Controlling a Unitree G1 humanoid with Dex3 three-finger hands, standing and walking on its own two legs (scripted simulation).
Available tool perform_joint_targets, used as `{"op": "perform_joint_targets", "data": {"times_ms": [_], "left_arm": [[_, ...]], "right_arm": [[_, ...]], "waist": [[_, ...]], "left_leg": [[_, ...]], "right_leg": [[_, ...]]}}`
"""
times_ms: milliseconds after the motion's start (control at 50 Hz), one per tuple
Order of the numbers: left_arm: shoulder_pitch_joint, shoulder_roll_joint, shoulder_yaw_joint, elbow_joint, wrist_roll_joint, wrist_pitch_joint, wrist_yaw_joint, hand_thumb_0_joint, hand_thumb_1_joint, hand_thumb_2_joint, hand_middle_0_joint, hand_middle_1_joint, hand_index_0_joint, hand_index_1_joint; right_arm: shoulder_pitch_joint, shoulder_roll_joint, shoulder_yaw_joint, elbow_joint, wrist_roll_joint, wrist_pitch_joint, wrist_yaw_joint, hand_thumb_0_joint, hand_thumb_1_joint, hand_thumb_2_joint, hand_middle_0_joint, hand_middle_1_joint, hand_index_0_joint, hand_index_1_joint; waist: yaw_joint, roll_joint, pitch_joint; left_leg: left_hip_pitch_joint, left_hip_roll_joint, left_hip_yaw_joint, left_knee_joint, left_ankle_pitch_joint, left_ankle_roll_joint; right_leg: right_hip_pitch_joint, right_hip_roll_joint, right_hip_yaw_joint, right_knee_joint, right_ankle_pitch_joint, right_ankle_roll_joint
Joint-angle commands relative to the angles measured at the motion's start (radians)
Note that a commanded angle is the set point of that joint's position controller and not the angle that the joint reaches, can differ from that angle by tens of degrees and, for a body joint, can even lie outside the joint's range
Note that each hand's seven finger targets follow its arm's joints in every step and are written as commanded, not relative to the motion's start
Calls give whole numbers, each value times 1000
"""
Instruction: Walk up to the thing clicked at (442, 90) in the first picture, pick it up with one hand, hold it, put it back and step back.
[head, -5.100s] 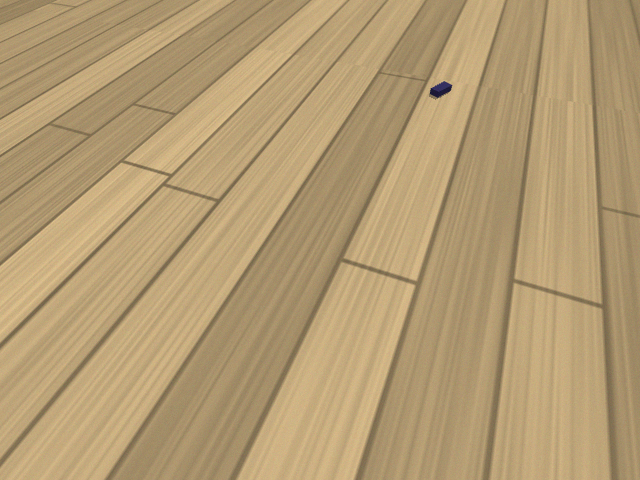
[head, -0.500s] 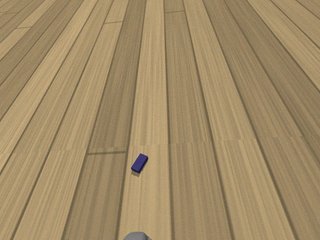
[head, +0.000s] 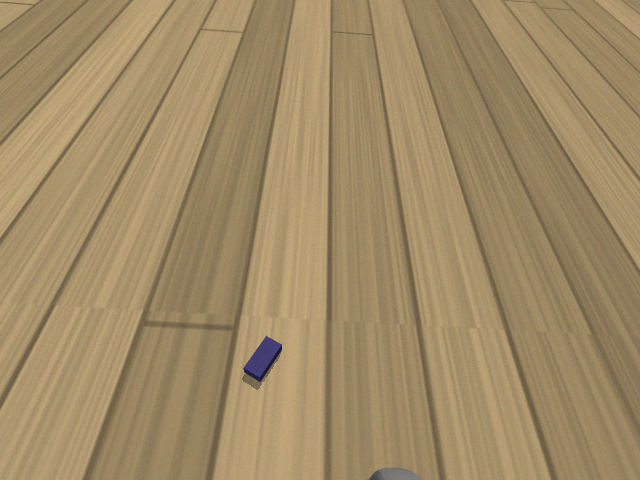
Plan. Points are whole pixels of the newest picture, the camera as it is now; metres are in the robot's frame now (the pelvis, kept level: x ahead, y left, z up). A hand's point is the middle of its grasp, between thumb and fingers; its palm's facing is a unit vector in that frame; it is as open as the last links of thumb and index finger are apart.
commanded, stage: walk up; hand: left
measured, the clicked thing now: (263, 358) +0.60 +0.13 -0.75
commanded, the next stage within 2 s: none
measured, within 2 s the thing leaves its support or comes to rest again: neither
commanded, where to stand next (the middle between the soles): +0.20 -0.04 m, yaw -2 degrees
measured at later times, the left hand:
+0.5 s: hand (154, 435) +0.21 +0.23 -0.13, palm faces -0.08 -0.91 -0.40, open 7.4 cm
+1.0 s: hand (148, 441) +0.21 +0.25 -0.16, palm faces -0.05 -0.95 -0.31, open 7.4 cm
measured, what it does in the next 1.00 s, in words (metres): walks ahead: right foot, then left foot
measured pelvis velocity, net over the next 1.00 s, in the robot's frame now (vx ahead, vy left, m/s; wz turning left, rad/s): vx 0.15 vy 0.00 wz -0.03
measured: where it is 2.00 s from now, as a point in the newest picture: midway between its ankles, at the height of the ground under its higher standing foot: outside the picture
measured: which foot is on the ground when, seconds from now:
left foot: down 0.00-0.36, up 0.38-0.66, down 0.68-1.00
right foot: up 0.00-0.32, down 0.34-1.00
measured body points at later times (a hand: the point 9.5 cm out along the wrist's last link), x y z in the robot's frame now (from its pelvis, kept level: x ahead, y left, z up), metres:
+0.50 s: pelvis +0.12 -0.02 -0.01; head +0.14 -0.05 +0.44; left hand +0.22 +0.28 -0.10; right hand +0.16 -0.33 -0.14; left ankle +0.10 +0.11 -0.68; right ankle +0.19 -0.14 -0.74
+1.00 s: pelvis +0.15 +0.00 +0.00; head +0.16 +0.01 +0.45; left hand +0.22 +0.30 -0.14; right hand +0.24 -0.31 -0.12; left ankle +0.20 +0.12 -0.74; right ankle +0.17 -0.14 -0.74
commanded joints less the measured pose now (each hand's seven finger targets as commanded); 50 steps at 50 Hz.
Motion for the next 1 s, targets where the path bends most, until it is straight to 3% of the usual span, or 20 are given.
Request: {"op": "perform_joint_targets", "data": {"times_ms": [0, 140, 260, 300, 320, 340, 360, 380, 460, 560, 620, 640, 660, 680, 700, 740, 780, 840, 900, 980], "left_arm": [[80, 183, 61, -37, -10, -13, 10, 0, 900, 900, -200, -300, -200, -300], [-47, 167, 61, -76, 2, -20, -6, 0, 900, 900, -200, -300, -200, -300], [-33, 108, 48, -61, 10, -43, 21, 0, 900, 900, -200, -300, -200, -300], [38, 161, 61, -37, 17, -57, 38, 0, 900, 900, -200, -300, -200, -300], [77, 222, 81, -37, 19, -61, 46, 0, 900, 900, -200, -300, -200, -300], [79, 269, 92, -69, 12, -58, 44, 0, 900, 900, -200, -300, -200, -300], [35, 296, 96, -74, 5, -48, 39, 0, 900, 900, -200, -300, -200, -300], [19, 285, 96, -79, 1, -41, 42, 0, 900, 900, -200, -300, -200, -300], [-59, 227, 66, -94, 8, -34, 44, 0, 900, 900, -200, -300, -200, -300], [-125, 201, 58, -112, 20, -13, 39, 0, 900, 900, -200, -300, -200, -300], [-192, 178, 48, -107, 1, 15, 34, 0, 900, 900, -200, -300, -200, -300], [-192, 142, 34, -106, -7, 23, 33, 0, 900, 900, -200, -300, -200, -300], [-176, 99, 19, -100, -13, 30, 32, 0, 900, 900, -200, -300, -200, -300], [-144, 83, 13, -84, -21, 39, 31, 0, 900, 900, -200, -300, -200, -300], [-125, 156, 36, -40, -19, 51, 38, 0, 900, 900, -200, -300, -200, -300], [-120, 165, 44, 2, -11, 49, 31, 0, 900, 900, -200, -300, -200, -300], [-109, 147, 36, 34, -10, 38, 28, 0, 900, 900, -200, -300, -200, -300], [-159, 155, 30, 60, -5, 24, 36, 0, 900, 900, -200, -300, -200, -300], [-214, 152, 14, 77, -6, 27, 29, 0, 900, 900, -200, -300, -200, -300], [-216, 150, 6, 122, -6, 19, 28, 0, 900, 900, -200, -300, -200, -300]], "right_arm": [[75, -276, -85, -55, 14, -28, -31, 0, -900, -900, 200, 300, 200, 300], [63, -282, -92, -82, 2, -17, -26, 0, -900, -900, 200, 300, 200, 300], [33, -248, -73, -91, 8, 12, -35, 0, -900, -900, 200, 300, 200, 300], [34, -189, -45, -97, 27, 18, -39, 0, -900, -900, 200, 300, 200, 300], [70, -141, -27, -102, 32, 16, -39, 0, -900, -900, 200, 300, 200, 300], [122, -138, -20, -105, 22, 23, -36, 0, -900, -900, 200, 300, 200, 300], [107, -234, -51, -79, 12, 36, -45, 0, -900, -900, 200, 300, 200, 300], [84, -255, -57, -63, 7, 38, -50, 0, -900, -900, 200, 300, 200, 300], [84, -227, -50, -12, 10, 43, -36, 0, -900, -900, 200, 300, 200, 300], [68, -184, -37, 34, 2, 31, -42, 0, -900, -900, 200, 300, 200, 300], [101, -181, -41, 84, -4, 15, -60, 0, -900, -900, 200, 300, 200, 300], [93, -199, -45, 88, -9, 10, -66, 0, -900, -900, 200, 300, 200, 300], [53, -244, -51, 76, -19, 5, -70, 0, -900, -900, 200, 300, 200, 300], [-33, -291, -50, 44, -20, -3, -72, 0, -900, -900, 200, 300, 200, 300], [-103, -341, -56, 31, -9, 3, -69, 0, -900, -900, 200, 300, 200, 300], [-164, -291, -39, 38, -11, 10, -68, 0, -900, -900, 200, 300, 200, 300], [-171, -256, -24, 54, -9, 8, -65, 0, -900, -900, 200, 300, 200, 300], [-133, -224, -9, 86, 5, 9, -61, 0, -900, -900, 200, 300, 200, 300], [-174, -235, -9, 105, 7, 16, -64, 0, -900, -900, 200, 300, 200, 300], [-219, -221, 0, 125, 12, 20, -62, 0, -900, -900, 200, 300, 200, 300]], "waist": [[-6, 194, -24], [-31, 179, 76], [8, 121, -37], [49, -9, -136], [61, -159, -209], [51, -225, -216], [59, -151, -155], [61, -130, -116], [27, -139, -51], [27, -164, -59], [-18, -85, -96], [-23, -32, -92], [-5, 97, -79], [35, 186, -54], [32, 201, -17], [58, 177, 15], [60, 211, -34], [35, 183, -131], [19, 153, -106], [20, 82, -88]], "left_leg": [[124, 209, -235, -285, 78, 98], [86, 217, -172, -352, -107, 166], [89, 195, -83, -59, 458, 143], [63, 99, -26, 155, 357, 68], [-42, 42, -3, 315, 105, 32], [-203, -56, -15, 427, -349, 15], [-248, -34, -54, 516, -451, 16], [-273, -5, -86, 520, -450, 13], [-220, 15, -85, 438, -262, -12], [-66, 4, -25, 190, -153, -47], [104, -26, 9, 0, 56, -43], [136, -8, -33, -53, 77, -34], [116, 100, -201, -138, 26, -5], [7, 261, -452, -266, -122, 55], [-181, 331, -496, -305, -284, 151], [-240, 244, -368, -267, -337, 119], [-111, 168, -248, -179, -125, 52], [-34, 143, -199, -109, 79, 17], [-2, 132, -201, -181, -113, 7], [36, 111, -168, -153, -46, 3]], "right_leg": [[-136, -42, 49, -3, 124, 28], [-168, -80, -3, -249, 182, 60], [103, -24, -82, -498, 266, 30], [300, -21, -65, -622, 416, -4], [409, -181, 148, -633, 499, -49], [468, -343, 432, -690, 291, -142], [397, -410, 517, -720, 118, -249], [347, -401, 504, -738, 40, -260], [193, -231, 216, -754, 61, -166], [79, -201, 83, -683, 217, -164], [-5, -184, 45, -530, 172, -115], [-46, -167, 40, -492, 145, -77], [-88, -103, 2, -422, 83, -35], [-60, -18, -15, -360, -19, 11], [71, -31, 0, -264, -127, 14], [158, -48, 8, -321, -89, 4], [157, -41, -15, -490, 80, 4], [245, -65, 31, -565, 229, 3], [191, -65, 25, -582, 144, 13], [186, -98, 54, -665, 193, 2]]}}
